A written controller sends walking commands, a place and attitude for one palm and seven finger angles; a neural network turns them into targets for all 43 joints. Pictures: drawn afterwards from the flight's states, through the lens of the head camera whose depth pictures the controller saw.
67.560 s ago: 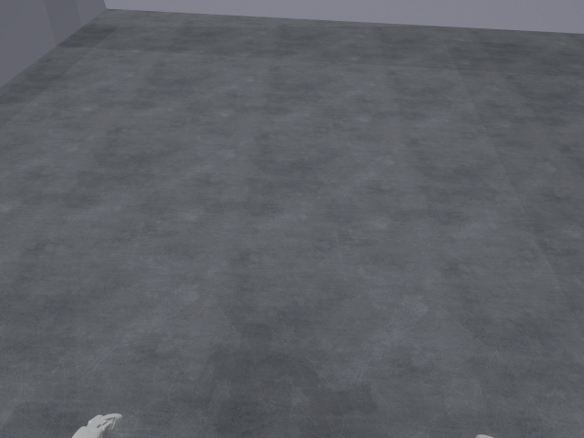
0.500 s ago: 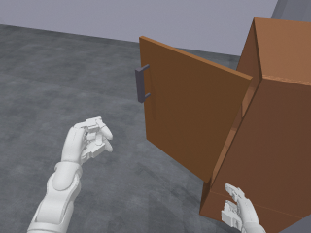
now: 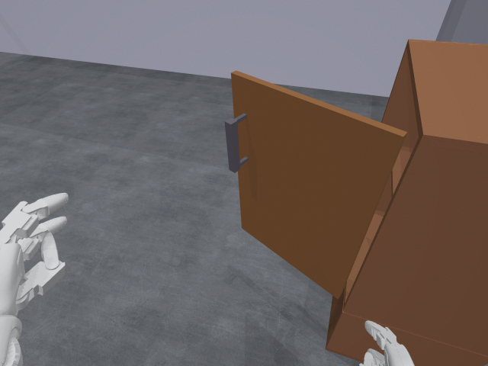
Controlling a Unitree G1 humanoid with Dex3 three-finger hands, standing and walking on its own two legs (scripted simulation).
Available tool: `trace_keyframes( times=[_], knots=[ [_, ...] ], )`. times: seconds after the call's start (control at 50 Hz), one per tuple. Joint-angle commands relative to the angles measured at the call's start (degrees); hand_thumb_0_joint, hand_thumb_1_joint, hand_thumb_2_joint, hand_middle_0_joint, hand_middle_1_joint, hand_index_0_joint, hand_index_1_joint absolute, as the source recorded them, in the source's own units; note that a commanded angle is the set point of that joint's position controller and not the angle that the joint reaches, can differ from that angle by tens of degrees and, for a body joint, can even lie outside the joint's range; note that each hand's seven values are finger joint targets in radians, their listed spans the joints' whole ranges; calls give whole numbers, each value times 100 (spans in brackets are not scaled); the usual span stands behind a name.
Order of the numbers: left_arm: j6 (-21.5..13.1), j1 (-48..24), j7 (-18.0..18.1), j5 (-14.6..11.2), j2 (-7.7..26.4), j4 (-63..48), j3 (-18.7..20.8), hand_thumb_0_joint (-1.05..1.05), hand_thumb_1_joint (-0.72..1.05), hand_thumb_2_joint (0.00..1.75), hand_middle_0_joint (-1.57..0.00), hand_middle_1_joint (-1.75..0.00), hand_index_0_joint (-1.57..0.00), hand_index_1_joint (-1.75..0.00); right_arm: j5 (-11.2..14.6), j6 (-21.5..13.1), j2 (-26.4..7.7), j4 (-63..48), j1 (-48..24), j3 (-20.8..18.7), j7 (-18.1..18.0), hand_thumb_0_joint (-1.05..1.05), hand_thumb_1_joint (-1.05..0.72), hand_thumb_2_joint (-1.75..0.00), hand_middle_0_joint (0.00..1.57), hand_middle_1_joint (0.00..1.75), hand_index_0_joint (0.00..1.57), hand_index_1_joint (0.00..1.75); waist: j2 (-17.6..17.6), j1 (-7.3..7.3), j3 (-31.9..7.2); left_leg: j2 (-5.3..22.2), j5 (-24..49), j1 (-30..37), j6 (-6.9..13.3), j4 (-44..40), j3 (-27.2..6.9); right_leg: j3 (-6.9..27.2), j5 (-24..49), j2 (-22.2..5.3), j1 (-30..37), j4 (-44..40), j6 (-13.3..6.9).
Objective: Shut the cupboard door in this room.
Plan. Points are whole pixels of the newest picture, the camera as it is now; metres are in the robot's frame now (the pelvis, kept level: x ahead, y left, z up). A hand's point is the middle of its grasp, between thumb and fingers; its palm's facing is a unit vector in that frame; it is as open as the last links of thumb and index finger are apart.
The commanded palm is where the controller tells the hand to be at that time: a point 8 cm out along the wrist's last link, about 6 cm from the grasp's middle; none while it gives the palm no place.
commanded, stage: draw the hand back to the body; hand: left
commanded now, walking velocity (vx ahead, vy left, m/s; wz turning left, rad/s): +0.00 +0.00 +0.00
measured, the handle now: (238, 143) +0.64 +0.10 +0.02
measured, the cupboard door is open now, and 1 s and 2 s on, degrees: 66 66 66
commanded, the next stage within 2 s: step back with the hand held close in 0.36 s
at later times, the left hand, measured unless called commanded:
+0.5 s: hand (69, 262) +0.19 +0.24 +0.16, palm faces +0.43 -0.81 -0.40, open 7.4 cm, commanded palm +0.14 +0.28 +0.17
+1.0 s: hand (52, 272) +0.18 +0.26 +0.16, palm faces +0.35 -0.80 -0.49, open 7.4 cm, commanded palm +0.12 +0.30 +0.17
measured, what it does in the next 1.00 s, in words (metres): stands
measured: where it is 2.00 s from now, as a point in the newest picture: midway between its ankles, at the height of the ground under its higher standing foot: outside the picture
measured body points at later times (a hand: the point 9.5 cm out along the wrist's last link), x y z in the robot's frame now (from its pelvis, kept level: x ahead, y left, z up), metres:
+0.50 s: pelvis +0.00 -0.02 +0.00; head -0.03 -0.04 +0.45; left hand +0.16 +0.28 +0.19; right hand +0.18 -0.24 -0.09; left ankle +0.00 +0.06 -0.74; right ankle -0.03 -0.11 -0.74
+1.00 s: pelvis -0.03 +0.00 -0.01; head -0.04 +0.00 +0.44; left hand +0.15 +0.30 +0.18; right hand +0.14 -0.25 -0.08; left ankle +0.00 +0.06 -0.74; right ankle -0.03 -0.11 -0.74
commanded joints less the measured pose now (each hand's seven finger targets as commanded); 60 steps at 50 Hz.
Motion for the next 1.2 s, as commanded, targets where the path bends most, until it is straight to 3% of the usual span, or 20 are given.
trace_keyframes(
  times=[0.0,0.04,0.12,0.2,0.24,0.34,0.42,0.46,0.48,0.5,0.6,0.72,0.76,0.84,0.9,1.0,1.02,1.1,1.12,1.18],
  knots=[
    [-477,-572,136,44,954,-1301,702,0,90,90,-20,-30,-20,-30,-3,-475,-580,-952,-899,-261,-55,0,-90,-90,20,30,20,30,110,-56,-132,731,853,270,-481,-550,-671,-28,803,-155,-534,-216,-54],
    [-443,-724,143,50,807,-1033,546,0,90,90,-20,-30,-20,-30,-11,-528,-642,-899,-870,-284,-69,0,-90,-90,20,30,20,30,-55,-112,166,718,532,180,-432,-596,-669,-9,649,-172,-712,-278,-35],
    [-486,-874,165,87,824,-867,533,0,90,90,-20,-30,-20,-30,-16,-572,-672,-869,-858,-325,-93,0,-90,-90,20,30,20,30,-398,-97,147,682,52,129,-347,-661,-660,11,393,-171,-691,-322,-24],
    [-578,-781,180,64,1040,-1231,746,0,90,90,-20,-30,-20,-30,-48,-629,-600,-905,-890,-310,-97,0,-90,-90,20,30,20,30,-226,17,-424,603,598,285,-295,-480,-473,78,661,-213,-371,-271,-49],
    [-582,-773,184,59,1077,-1431,764,0,90,90,-20,-30,-20,-30,-48,-655,-564,-887,-899,-286,-94,0,-90,-90,20,30,20,30,88,22,-564,583,879,348,-308,-381,-410,139,853,-240,-290,-274,-68],
    [-544,-717,202,63,1066,-1292,815,0,90,90,-20,-30,-20,-30,-57,-698,-523,-833,-924,-246,-99,0,-90,-90,20,30,20,30,299,15,-123,570,940,231,-336,-384,-359,157,885,-218,-461,-359,-89],
    [-502,-498,161,30,1007,-885,857,0,90,90,-20,-30,-20,-30,-59,-645,-555,-841,-913,-289,-91,0,-90,-90,20,30,20,30,-266,33,51,588,955,176,-306,-410,-317,114,866,-195,-527,-415,-63],
    [-517,-464,121,6,930,-899,785,0,90,90,-20,-30,-20,-30,-52,-603,-549,-875,-906,-303,-80,0,-90,-90,20,30,20,30,-339,17,-92,572,1009,242,-271,-356,-249,155,959,-229,-496,-391,-33],
    [-806,-1084,168,31,1604,-1326,1417,0,90,90,-20,-30,-20,-30,-6,-497,-688,-1048,-918,-353,-77,0,-90,-90,20,30,20,30,-157,-181,-58,666,580,-36,-120,-60,-442,875,1199,-596,-882,-582,-14],
    [-879,-511,140,12,1185,-809,1110,0,90,90,-20,-30,-20,-30,-52,-425,-624,-915,-899,-352,-106,0,-90,-90,20,30,20,30,-383,-225,-142,645,552,10,-120,90,-463,926,1265,-738,-1010,-581,-43],
    [-1051,-243,136,70,1065,-892,876,0,90,90,-20,-30,-20,-30,-48,-205,-658,-971,-880,-450,-105,0,-90,-90,20,30,20,30,-313,-248,-635,744,1148,12,-153,156,-382,787,2079,-813,-929,-131,61],
    [-1073,-19,237,56,1594,-1406,1382,0,90,90,-20,-30,-20,-30,-44,-2,-687,-1191,-900,-510,-212,0,-90,-90,20,30,20,30,-306,-206,-1187,917,2529,16,-140,204,-418,527,3012,-641,-612,575,156],
    [-1050,176,246,40,1488,-1349,1343,0,90,90,-20,-30,-20,-30,-17,82,-649,-1260,-853,-512,-213,0,-90,-90,20,30,20,30,-371,-229,-1161,949,2514,-156,-153,198,-458,577,2910,-629,-584,669,115],
    [-1056,473,281,17,1460,-1280,1409,0,90,90,-20,-30,-20,-30,-15,165,-652,-1303,-818,-538,-212,0,-90,-90,20,30,20,30,-364,-252,-1096,1002,2075,-517,-159,178,-498,712,2665,-660,-608,723,92],
    [-1083,397,308,47,1396,-1305,1301,0,90,90,-20,-30,-20,-30,-16,151,-712,-1328,-779,-544,-216,0,-90,-90,20,30,20,30,-225,-281,-868,1070,1414,-887,-128,-7,-652,746,1889,-575,-743,711,68],
    [-1215,120,361,166,1333,-1378,1223,0,90,90,-20,-30,-20,-30,-40,23,-777,-1332,-745,-529,-242,0,-90,-90,20,30,20,30,-34,-309,-430,1203,-829,-2028,53,-542,-960,740,625,-379,-514,763,85],
    [-1263,32,384,205,1502,-1424,1391,0,90,90,-20,-30,-20,-30,-73,-16,-807,-1313,-786,-529,-264,0,-90,-90,20,30,20,30,27,-278,-377,1254,-1285,-2349,107,-701,-1061,726,512,-331,-334,839,102],
    [-1437,-289,397,351,1349,-1628,1345,0,90,90,-20,-30,-20,-30,-99,-168,-833,-1337,-676,-536,-274,0,-90,-90,20,30,20,30,296,-298,-265,1516,-2614,-3257,246,-1218,-1488,480,174,-88,175,1437,136],
    [-1483,-371,404,394,1536,-1713,1518,0,90,90,-20,-30,-20,-30,-137,-207,-858,-1312,-708,-544,-283,0,-90,-90,20,30,20,30,382,-265,-305,1605,-2761,-3456,291,-1326,-1596,436,199,-27,355,1601,157],
    [-1552,-389,395,409,1377,-1761,1469,0,90,90,-20,-30,-20,-30,-156,-316,-825,-1273,-585,-565,-252,0,-90,-90,20,30,20,30,340,-276,-431,1664,-2817,-3522,285,-1256,-1566,373,237,-9,454,1852,145]
  ],
)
